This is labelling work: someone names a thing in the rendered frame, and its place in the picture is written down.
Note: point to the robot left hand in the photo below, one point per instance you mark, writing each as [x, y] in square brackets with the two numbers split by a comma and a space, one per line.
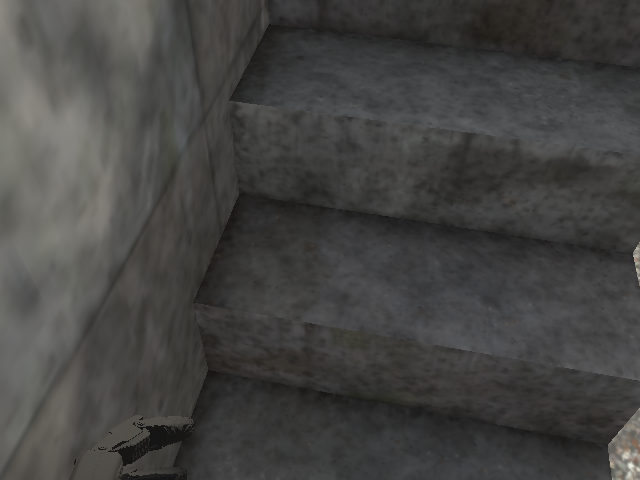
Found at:
[128, 442]

